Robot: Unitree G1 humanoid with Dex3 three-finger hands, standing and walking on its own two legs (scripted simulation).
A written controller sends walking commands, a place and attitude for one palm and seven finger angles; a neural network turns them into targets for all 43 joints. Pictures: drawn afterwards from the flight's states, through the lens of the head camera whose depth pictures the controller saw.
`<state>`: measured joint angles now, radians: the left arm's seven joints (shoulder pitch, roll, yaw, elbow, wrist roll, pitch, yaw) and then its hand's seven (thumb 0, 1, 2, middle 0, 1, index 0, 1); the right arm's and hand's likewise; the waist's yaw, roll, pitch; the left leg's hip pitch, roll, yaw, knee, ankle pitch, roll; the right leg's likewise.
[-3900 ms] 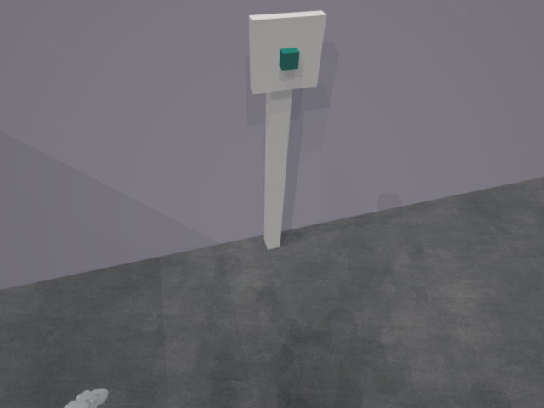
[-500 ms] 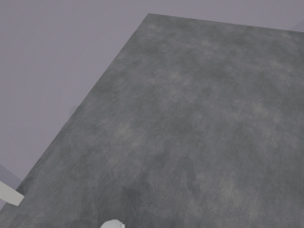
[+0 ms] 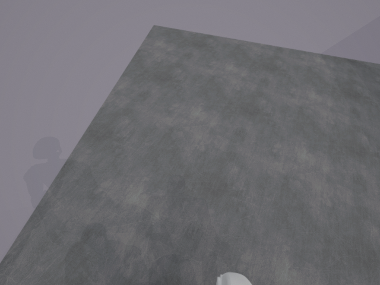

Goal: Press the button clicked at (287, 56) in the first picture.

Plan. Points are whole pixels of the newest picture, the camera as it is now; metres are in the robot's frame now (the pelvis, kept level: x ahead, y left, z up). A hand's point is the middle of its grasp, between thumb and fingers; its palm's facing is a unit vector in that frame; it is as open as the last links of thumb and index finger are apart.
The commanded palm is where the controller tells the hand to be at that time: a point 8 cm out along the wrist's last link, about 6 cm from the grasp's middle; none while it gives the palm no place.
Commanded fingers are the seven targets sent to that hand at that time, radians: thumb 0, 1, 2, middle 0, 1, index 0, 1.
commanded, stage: walk to a spot facing it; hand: left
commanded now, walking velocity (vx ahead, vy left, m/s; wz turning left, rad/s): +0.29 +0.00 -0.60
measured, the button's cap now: out of the picture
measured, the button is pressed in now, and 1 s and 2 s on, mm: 0 0 0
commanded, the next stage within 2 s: turn to face it in 0.36 s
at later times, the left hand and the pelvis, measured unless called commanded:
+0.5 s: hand (154, 223) +0.32 +0.11 -0.19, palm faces -0.20 -0.96 -0.17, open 7.3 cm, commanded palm none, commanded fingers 0.00 0.90 0.90 -0.20 -0.30 -0.20 -0.30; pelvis +0.18 -0.04 -0.03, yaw -15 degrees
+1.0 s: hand (128, 213) +0.34 +0.20 -0.20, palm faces -0.03 -0.98 -0.18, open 7.3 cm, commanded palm none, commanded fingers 0.00 0.90 0.90 -0.20 -0.30 -0.20 -0.30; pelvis +0.26 +0.01 -0.01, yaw -5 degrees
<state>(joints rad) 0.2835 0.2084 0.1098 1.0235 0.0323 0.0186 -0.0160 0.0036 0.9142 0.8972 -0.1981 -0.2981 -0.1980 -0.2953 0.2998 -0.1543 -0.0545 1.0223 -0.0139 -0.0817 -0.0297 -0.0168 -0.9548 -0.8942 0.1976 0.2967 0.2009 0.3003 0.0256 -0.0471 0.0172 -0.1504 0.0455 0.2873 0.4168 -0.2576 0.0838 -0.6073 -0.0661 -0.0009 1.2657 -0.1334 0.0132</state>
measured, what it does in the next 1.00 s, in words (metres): walks ahead: right foot, then left foot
